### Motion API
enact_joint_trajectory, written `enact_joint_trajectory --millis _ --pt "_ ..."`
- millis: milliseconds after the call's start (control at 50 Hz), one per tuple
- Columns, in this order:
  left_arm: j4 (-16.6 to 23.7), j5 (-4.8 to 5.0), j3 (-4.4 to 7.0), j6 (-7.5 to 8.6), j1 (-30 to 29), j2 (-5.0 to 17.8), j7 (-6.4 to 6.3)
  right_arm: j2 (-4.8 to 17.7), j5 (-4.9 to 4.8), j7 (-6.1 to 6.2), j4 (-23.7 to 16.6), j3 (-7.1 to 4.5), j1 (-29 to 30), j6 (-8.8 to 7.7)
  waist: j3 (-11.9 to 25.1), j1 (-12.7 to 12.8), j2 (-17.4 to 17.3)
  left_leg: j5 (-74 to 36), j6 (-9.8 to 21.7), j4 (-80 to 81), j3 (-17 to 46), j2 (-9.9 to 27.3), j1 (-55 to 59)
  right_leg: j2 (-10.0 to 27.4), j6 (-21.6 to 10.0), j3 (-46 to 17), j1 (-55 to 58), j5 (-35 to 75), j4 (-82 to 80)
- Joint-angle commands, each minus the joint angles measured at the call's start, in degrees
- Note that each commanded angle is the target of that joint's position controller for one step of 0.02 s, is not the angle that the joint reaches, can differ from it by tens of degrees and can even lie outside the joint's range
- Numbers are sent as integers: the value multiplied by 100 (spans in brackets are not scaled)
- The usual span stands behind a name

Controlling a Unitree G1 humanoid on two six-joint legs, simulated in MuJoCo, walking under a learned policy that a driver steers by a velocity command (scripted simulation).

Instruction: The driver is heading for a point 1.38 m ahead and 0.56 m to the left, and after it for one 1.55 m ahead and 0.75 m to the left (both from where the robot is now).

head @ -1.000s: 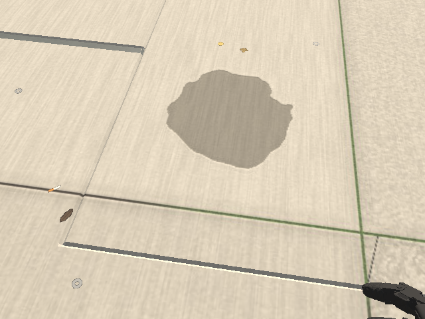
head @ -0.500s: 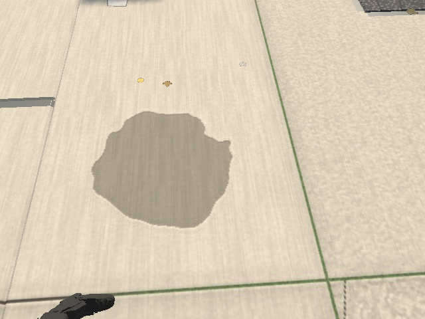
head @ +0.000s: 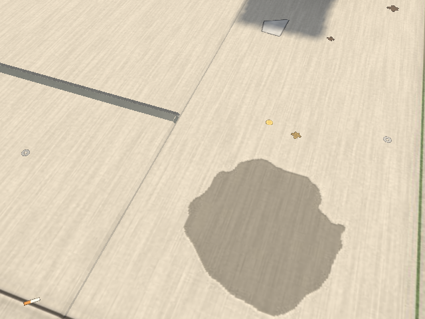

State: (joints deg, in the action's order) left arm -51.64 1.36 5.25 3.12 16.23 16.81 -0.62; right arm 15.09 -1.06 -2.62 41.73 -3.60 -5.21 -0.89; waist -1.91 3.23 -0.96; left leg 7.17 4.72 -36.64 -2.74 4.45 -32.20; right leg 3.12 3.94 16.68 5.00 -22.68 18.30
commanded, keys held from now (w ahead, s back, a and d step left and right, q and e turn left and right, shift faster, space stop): w+q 1.00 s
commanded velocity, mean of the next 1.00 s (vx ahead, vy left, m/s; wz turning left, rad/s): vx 0.50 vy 0.00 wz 0.59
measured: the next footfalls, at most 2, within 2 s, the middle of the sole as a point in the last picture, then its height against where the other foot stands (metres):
left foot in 0.02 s outside the picture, level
right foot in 0.52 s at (238, 307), level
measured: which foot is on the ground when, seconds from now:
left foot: up 0.00-0.00, down 0.02-0.54, up 0.56-1.00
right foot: down 0.00-0.04, up 0.06-0.50, down 0.52-1.00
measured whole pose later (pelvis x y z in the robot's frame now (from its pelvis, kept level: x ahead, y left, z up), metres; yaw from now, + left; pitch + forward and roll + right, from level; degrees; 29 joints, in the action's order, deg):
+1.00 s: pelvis +0.53 +0.13 +0.00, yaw +36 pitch +2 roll -2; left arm -49.6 1.2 4.6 3.5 18.1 17.6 -0.1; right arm 15.6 -1.3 -2.9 34.4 -3.4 -4.3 -1.0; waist -2.8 5.3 -1.3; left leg 5.4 3.6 -36.5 -1.8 3.6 -34.5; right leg 1.6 2.4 14.2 5.6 -22.2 15.6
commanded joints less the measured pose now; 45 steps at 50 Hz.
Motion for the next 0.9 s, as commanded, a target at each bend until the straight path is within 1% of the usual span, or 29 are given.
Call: enact_joint_trajectory --millis 20,40,60,80,100,120,140,160,200,260,300,340,400,460,480,500,520,540,560,580,600,620,640,660,700,740,780,840,900 --pt "390 35 188 -56 -337 983 -43 1200 -45 75 128 -551 -1787 -4 901 -1218 196 117 497 365 -338 -756 2669 1004 -641 -129 -967 4916 2596" --pt "646 -229 -2 7 -8 381 -33 1948 -97 187 200 -737 -2139 26 1210 -948 -1239 430 1225 690 2140 592 4372 334 -235 -137 -3213 1387 4801" --pt "828 -177 -133 231 -45 169 18 1977 -55 129 -67 -649 -1973 -94 2126 -738 -1407 1787 2007 1862 5002 1427 5259 -525 -150 -1585 -4567 -1285 5973" --pt "959 90 -21 394 -762 675 82 1471 -10 65 -86 -489 -1908 -203 1712 -1038 -622 1739 1660 2243 4637 1422 5091 -239 -314 -2095 -5209 -894 6197" --pt "1026 149 -32 489 -954 659 96 1274 9 62 -67 -427 -1707 -275 1131 -906 -482 1351 1457 2163 3877 1253 4473 0 -474 -2038 -5360 -379 5881" --pt "936 1 -23 523 -917 631 45 1068 2 75 -128 -362 -1302 -294 788 -654 -96 758 1258 2101 3225 1003 3678 247 -501 -2076 -5011 53 5389" --pt "875 -111 31 485 -818 702 15 869 37 105 -219 -294 -965 -295 628 -419 -166 193 1150 2150 2736 800 3020 409 -482 -2122 -4530 346 4934" --pt "852 -134 52 408 -748 719 29 790 86 136 -313 -259 -801 -291 573 -292 -277 -86 1125 2276 2534 668 2635 463 -445 -2136 -4198 526 4737" --pt "862 -189 42 289 -744 590 34 873 65 206 -338 -279 -830 -318 524 -235 -209 -685 1168 2409 2208 536 2301 393 -286 -2036 -4018 795 4265" --pt "1054 -213 -16 228 -1300 415 23 1030 25 327 -250 -323 -1136 -325 290 -386 -144 -918 1073 2466 1873 367 2148 213 -55 -1985 -4184 1661 3127" --pt "1163 -181 -63 248 -1670 311 60 1015 9 368 -210 -320 -1258 -296 188 -529 -288 -546 911 2443 1718 192 2036 44 -11 -1984 -4001 2340 2253" --pt "1274 -135 -95 281 -2009 274 115 1033 -4 386 -159 -329 -1390 -271 89 -666 -393 -249 804 2409 1734 149 1949 -115 -12 -1948 -3758 2748 1617" --pt "1419 -88 -83 350 -2280 382 195 1017 -35 394 -52 -336 -1627 -229 38 -772 -414 -86 757 2100 2058 298 2190 -217 -97 -2048 -3601 2788 1177" --pt "1424 -79 -23 436 -2104 574 253 998 -25 438 -45 -343 -1630 -164 84 -639 -564 -247 661 1587 2508 459 2591 -260 -270 -2121 -3342 2199 922" --pt "1371 -76 9 465 -1867 632 249 995 -18 442 -63 -347 -1576 -139 142 -512 -669 -457 608 1387 2604 455 2631 -294 -359 -2059 -3050 1949 864" --pt "1234 -100 76 495 -1366 728 222 903 -15 434 -111 -312 -1475 -123 355 -242 -682 -820 486 971 2550 251 2555 -352 -495 -1931 -2351 1974 640" --pt "1119 -194 160 526 -640 948 188 644 25 403 -204 -210 -1404 -136 988 107 -479 -819 290 -119 2264 -76 2146 120 -778 -2289 -1059 1955 779" --pt "1027 -298 276 504 218 1406 141 309 12 403 -341 -108 -1895 -162 1964 144 660 584 -127 -2063 1565 -765 560 1397 -1448 -4094 1082 1320 738" --pt "868 -190 269 432 442 1341 197 398 -104 407 -418 -64 -2293 -208 2264 -19 2124 2737 -295 -3383 1315 -897 -852 2158 -1962 -6246 1778 -77 43" --pt "989 -99 130 393 136 821 189 950 -149 402 -322 -189 -1974 -198 1454 83 1305 2372 -339 -3916 1436 -516 -1336 2013 -1761 -5831 1166 -876 -164" --pt "1045 -118 62 328 -131 599 155 1089 -95 393 -404 -228 -1436 -168 852 127 786 1897 -353 -3955 1200 -300 -1338 1782 -1527 -4899 409 -562 -207" --pt "1029 -165 18 291 -388 509 144 1020 -32 383 -482 -235 -1153 -156 414 12 522 1545 -361 -3711 1095 -121 -1157 1533 -1439 -4209 -351 132 -351" --pt "996 -200 -25 289 -529 390 128 938 -1 362 -516 -255 -1060 -134 222 -115 575 1312 -345 -3428 1107 57 -961 1337 -1372 -3715 -801 638 -478" --pt "962 -219 -35 303 -584 379 118 813 -40 330 -523 -243 -1135 -102 160 -217 708 1183 -338 -3268 1055 169 -714 1209 -1332 -3329 -1095 942 -619" --pt "868 -170 -5 357 -550 434 115 587 -67 306 -581 -197 -1108 -40 111 -254 708 1041 -375 -3006 932 258 -698 1170 -1416 -2808 -1252 1438 -848" --pt "784 -160 52 388 -478 605 103 513 -34 300 -710 -167 -905 -21 79 -248 550 709 -443 -2613 919 310 -925 1240 -1518 -2438 -1165 1969 -966" --pt "739 -166 83 368 -443 708 91 482 -32 259 -766 -144 -745 -39 95 -215 474 155 -479 -2100 858 318 -1005 1206 -1501 -2003 -998 2411 -997" --pt "687 -144 92 301 -383 802 64 392 -37 144 -860 -89 -258 -103 -24 -34 427 -706 -441 -1060 551 229 -749 1023 -1328 -1322 -912 2713 -992" --pt "574 -88 122 213 -79 947 43 318 -41 33 -1051 -42 292 -120 -198 173 383 -861 -353 -360 245 118 -636 1122 -1240 -1005 -585 2814 -943"
Keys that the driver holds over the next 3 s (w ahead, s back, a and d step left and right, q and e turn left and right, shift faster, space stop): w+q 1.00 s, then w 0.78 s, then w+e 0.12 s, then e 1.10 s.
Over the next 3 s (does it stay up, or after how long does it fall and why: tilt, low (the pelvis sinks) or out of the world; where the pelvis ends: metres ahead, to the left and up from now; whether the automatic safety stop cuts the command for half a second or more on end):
stays up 1.09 0.57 0.01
